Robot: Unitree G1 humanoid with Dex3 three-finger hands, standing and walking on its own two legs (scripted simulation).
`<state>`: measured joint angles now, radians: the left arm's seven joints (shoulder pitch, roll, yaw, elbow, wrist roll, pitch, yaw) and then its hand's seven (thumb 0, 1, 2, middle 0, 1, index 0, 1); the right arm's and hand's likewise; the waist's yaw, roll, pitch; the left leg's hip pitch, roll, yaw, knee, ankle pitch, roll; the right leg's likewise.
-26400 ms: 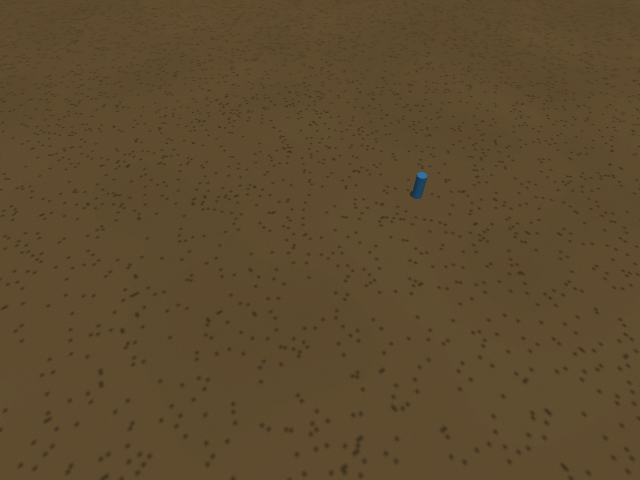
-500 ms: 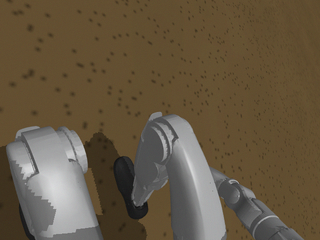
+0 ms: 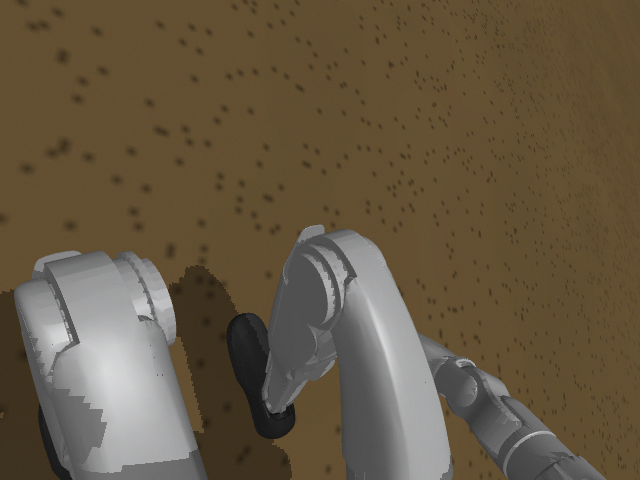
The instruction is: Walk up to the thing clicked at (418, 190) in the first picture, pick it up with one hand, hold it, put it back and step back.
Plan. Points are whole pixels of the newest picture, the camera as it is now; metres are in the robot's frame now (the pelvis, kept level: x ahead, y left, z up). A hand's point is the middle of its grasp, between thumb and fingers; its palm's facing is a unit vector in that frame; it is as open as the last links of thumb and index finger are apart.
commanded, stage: withdraw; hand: left
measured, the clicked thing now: out of the picture +0.36 +0.32 -0.22
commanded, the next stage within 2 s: rise in 0.30 s
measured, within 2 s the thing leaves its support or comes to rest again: neither
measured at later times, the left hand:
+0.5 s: hand out of the picture +0.29 +0.38 -0.10, palm faces +0.45 -0.88 -0.14, open 16.3 cm
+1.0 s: hand out of the picture +0.20 +0.35 +0.07, palm faces +0.39 -0.79 -0.48, open 17.3 cm
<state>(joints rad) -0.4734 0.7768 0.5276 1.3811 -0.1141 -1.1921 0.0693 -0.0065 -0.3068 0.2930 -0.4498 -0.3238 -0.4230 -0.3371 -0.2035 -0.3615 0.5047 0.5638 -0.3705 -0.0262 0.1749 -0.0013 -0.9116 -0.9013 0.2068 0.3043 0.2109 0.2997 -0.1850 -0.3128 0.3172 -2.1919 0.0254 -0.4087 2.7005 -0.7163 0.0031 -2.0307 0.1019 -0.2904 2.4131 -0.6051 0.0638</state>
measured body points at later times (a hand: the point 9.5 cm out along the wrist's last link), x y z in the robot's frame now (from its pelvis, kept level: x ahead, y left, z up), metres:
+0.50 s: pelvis +0.00 -0.01 +0.03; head +0.16 +0.18 +0.41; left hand +0.26 +0.43 -0.09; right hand +0.25 -0.21 -0.02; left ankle +0.08 +0.12 -0.24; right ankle +0.15 -0.12 -0.24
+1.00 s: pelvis +0.03 -0.02 +0.17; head +0.22 +0.06 +0.57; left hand +0.18 +0.39 +0.10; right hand +0.27 -0.22 +0.04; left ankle +0.08 +0.12 -0.24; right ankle +0.15 -0.12 -0.24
